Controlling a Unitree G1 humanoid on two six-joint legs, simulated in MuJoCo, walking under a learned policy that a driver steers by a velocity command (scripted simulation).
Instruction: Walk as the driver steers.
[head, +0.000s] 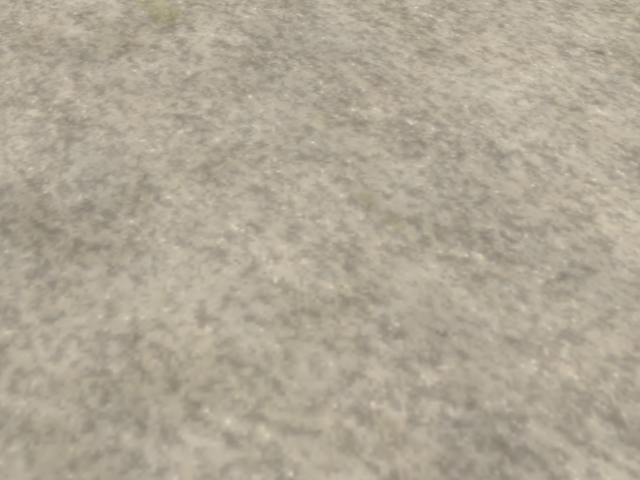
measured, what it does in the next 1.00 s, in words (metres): walks ahead, turning left: right foot, then left foot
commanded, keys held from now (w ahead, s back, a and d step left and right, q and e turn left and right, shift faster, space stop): w+q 1.00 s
